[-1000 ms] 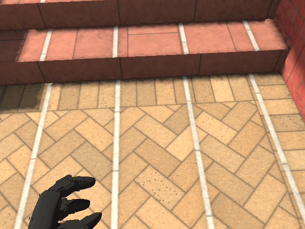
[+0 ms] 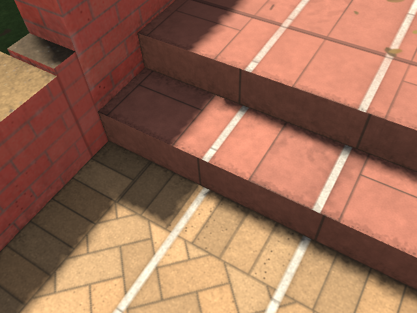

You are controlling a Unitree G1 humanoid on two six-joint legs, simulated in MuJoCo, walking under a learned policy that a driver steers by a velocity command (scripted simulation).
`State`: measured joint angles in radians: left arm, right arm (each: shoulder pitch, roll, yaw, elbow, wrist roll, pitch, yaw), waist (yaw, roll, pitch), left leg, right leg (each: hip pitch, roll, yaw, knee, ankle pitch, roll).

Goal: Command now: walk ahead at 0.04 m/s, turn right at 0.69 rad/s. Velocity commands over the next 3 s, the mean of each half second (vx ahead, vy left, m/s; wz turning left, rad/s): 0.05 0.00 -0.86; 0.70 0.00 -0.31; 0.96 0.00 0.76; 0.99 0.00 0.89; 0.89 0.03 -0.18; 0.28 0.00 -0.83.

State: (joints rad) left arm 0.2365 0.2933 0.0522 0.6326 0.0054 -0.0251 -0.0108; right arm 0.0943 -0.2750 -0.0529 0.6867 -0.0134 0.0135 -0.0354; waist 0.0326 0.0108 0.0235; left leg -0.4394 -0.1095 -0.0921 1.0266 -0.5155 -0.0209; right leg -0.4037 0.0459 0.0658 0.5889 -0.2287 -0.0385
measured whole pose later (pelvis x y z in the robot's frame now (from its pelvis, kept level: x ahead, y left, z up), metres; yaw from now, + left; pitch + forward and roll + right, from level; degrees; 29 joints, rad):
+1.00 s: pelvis +0.16 -0.14 +0.01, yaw -35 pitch +3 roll +0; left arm 0.29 0.28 0.01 0.71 0.04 -0.07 -0.01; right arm 0.36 -0.29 -0.05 0.84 -0.02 -0.04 0.05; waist -0.02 0.03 -0.04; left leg -0.52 0.03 -0.05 1.13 -0.25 0.08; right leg -0.14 0.01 -0.08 0.41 -0.31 -0.03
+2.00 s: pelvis +0.93 -0.37 +0.17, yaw +16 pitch +5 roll +1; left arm 0.58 0.18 0.05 1.03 0.05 -0.13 0.00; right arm -0.24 -0.14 0.01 0.43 -0.03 -0.01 0.00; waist 0.05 0.02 0.02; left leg -1.29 -0.07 0.04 1.76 -0.54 0.20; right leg 0.14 -0.06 -0.26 0.21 -0.37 0.04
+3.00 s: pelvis +1.67 -0.21 +0.33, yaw -20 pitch +2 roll -1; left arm 0.19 0.35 0.07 0.65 -0.03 0.04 0.02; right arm 0.11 -0.23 0.00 0.61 -0.04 -0.03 -0.05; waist 0.02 -0.03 0.06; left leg -0.51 -0.01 -0.08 0.55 -0.08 -0.02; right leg -0.52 0.11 0.10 1.34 -0.49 0.08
